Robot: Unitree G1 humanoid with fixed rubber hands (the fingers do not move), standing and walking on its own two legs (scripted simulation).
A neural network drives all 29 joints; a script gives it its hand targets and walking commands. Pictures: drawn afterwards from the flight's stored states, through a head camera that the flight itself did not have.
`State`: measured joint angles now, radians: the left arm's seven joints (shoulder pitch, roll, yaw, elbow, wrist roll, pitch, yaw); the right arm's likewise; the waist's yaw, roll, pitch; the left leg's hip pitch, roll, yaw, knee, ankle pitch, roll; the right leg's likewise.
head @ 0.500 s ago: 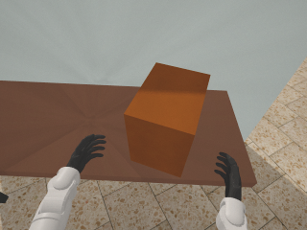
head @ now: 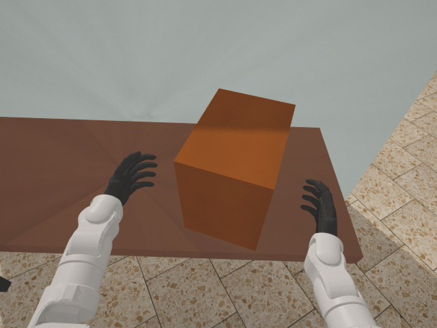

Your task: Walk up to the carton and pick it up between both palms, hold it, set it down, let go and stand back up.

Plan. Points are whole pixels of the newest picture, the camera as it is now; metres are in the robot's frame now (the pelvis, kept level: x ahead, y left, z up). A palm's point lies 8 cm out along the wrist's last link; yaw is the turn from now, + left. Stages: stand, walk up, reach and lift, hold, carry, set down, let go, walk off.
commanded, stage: reach and lift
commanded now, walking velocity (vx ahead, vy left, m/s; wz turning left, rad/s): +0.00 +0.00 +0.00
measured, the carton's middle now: (237, 169) +0.49 -0.01 -0.05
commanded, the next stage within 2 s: none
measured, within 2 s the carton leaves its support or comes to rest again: neither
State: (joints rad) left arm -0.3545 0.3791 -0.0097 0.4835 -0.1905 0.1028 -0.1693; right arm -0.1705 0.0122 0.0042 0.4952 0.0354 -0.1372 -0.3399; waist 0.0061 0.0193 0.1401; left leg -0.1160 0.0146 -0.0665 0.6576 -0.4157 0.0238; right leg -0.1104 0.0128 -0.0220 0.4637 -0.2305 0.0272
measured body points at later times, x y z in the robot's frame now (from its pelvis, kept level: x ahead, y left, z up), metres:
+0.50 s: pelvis +0.00 +0.00 +0.00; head +0.04 +0.02 +0.45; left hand +0.43 +0.19 +0.09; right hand +0.36 -0.19 +0.06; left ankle -0.03 +0.09 -0.73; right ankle +0.02 -0.16 -0.73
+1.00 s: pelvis -0.01 -0.01 +0.00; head +0.04 +0.02 +0.45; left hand +0.48 +0.14 +0.13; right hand +0.40 -0.20 +0.10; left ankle -0.03 +0.09 -0.73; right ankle +0.02 -0.16 -0.73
